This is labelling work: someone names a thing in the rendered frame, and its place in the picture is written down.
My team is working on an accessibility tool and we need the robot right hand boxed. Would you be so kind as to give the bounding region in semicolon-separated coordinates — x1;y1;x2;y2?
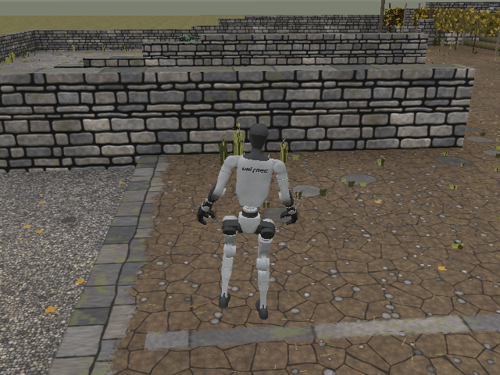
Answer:
280;210;298;225

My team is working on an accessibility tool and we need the robot left upper arm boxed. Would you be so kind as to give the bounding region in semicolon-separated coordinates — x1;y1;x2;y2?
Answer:
212;155;240;197

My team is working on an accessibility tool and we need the robot left forearm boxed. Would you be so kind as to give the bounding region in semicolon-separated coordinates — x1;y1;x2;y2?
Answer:
201;184;219;212

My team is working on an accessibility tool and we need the robot right thigh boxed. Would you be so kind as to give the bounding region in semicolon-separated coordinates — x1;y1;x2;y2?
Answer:
256;219;275;271

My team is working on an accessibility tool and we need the robot left hand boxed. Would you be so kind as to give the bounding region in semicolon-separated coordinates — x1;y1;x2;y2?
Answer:
197;206;215;225

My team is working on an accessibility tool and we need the robot right upper arm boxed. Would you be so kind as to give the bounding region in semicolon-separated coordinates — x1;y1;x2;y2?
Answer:
272;159;291;202

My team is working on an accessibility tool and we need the robot right forearm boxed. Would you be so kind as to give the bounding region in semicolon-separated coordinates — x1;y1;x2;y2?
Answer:
283;190;296;215

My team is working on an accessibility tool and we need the robot left thigh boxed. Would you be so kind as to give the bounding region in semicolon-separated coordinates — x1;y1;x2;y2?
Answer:
222;216;238;258

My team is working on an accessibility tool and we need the robot thigh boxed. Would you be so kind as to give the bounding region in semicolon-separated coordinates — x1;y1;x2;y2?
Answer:
222;216;238;258
256;219;275;271

